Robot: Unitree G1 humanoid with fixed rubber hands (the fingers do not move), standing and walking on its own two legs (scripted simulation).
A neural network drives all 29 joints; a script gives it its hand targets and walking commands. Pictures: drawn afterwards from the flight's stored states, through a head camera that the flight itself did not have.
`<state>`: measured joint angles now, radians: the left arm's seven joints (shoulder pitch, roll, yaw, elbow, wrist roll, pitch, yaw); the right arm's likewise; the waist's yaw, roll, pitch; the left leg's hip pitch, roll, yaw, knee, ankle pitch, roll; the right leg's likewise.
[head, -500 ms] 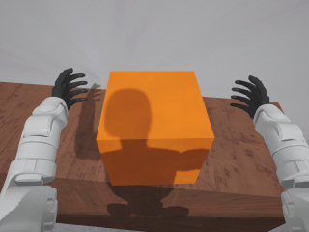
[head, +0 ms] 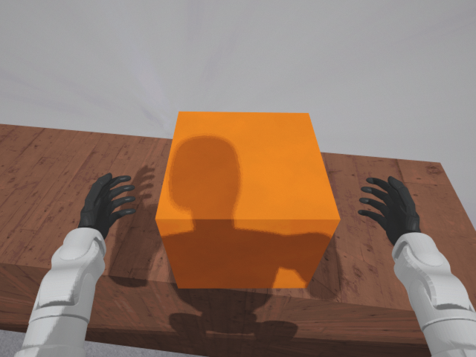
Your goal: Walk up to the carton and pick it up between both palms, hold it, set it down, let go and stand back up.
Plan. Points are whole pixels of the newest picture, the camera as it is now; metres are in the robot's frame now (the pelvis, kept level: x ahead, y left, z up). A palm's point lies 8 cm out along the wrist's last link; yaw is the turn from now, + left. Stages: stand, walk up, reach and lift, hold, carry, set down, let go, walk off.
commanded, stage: set down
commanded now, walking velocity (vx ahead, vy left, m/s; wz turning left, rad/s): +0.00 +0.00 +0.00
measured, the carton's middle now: (243, 200) +0.42 +0.01 +0.00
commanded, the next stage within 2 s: none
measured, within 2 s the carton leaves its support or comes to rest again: neither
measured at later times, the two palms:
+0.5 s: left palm (95, 289) +0.24 +0.25 +0.02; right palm (395, 284) +0.24 -0.22 +0.03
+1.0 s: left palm (100, 338) +0.18 +0.24 -0.03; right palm (388, 328) +0.19 -0.22 -0.03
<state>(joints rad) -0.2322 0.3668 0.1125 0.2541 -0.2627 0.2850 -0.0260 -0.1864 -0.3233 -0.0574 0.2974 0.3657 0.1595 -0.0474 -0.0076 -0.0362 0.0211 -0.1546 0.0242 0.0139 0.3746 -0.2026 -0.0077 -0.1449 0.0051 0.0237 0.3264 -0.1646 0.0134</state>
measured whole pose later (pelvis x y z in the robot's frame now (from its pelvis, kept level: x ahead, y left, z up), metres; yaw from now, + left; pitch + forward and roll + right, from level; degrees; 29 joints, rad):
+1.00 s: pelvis +0.00 +0.00 +0.00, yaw +1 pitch -6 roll +0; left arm 0.21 0.30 -0.09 0.51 -0.25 -0.31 -0.01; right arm 0.23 -0.16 -0.03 0.51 0.17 -0.29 -0.02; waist 0.02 -0.02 0.05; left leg -0.09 0.01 0.00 0.44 -0.25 0.00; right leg -0.08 0.00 0.02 0.41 -0.23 0.02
